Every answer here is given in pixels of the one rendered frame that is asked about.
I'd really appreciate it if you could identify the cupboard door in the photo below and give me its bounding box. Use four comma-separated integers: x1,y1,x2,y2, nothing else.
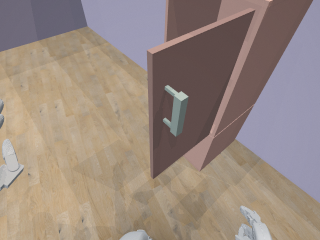
147,8,255,179

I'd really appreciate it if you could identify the robot left hand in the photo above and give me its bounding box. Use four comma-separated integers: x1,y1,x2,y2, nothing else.
0,99,24,191

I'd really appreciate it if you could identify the handle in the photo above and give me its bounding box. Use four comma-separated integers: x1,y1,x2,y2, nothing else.
163,85,189,137

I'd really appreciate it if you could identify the robot right hand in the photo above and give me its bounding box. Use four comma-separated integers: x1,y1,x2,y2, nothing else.
235,206,273,240

